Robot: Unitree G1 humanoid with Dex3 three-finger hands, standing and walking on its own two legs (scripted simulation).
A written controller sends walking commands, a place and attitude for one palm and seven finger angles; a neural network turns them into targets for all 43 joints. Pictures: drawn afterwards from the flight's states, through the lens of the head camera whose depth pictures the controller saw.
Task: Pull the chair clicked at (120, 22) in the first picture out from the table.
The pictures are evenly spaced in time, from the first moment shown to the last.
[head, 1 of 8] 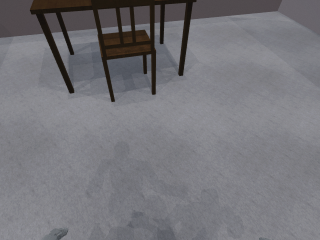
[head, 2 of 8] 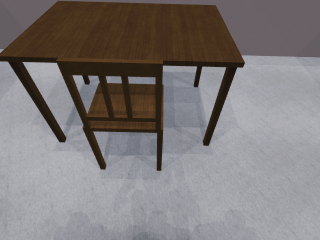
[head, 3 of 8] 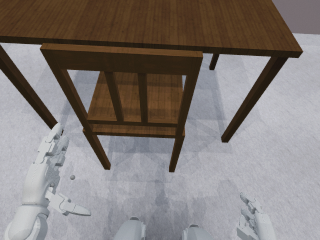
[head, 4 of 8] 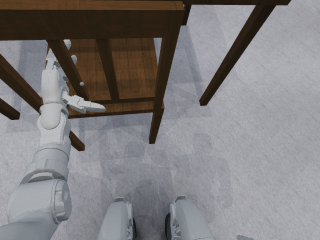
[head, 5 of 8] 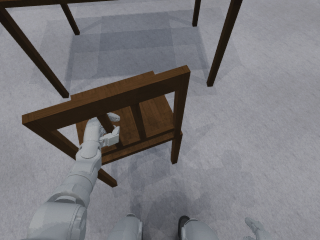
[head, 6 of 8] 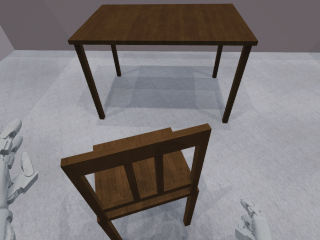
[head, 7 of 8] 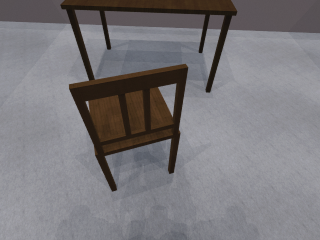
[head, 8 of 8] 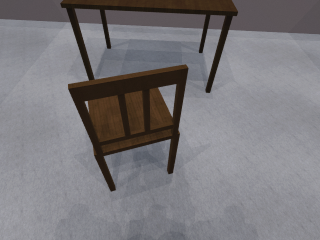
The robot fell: no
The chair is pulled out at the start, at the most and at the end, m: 0.00 0.72 0.71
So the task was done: yes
